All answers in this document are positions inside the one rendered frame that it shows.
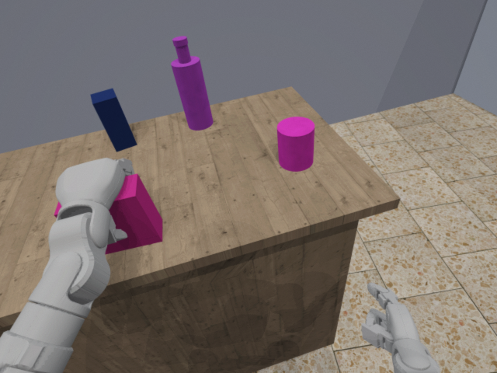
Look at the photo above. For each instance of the left robot forearm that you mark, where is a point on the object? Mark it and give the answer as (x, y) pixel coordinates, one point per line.
(76, 274)

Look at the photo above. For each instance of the left robot hand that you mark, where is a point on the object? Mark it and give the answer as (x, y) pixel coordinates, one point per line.
(99, 180)

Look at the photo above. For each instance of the sponge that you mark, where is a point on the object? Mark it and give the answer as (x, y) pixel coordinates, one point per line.
(133, 212)

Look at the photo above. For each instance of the right robot hand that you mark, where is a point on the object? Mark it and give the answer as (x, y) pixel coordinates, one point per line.
(383, 330)

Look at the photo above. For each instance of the right robot forearm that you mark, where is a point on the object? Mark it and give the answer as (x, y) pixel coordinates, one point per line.
(411, 356)

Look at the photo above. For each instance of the table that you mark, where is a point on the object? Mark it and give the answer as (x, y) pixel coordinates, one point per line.
(253, 263)

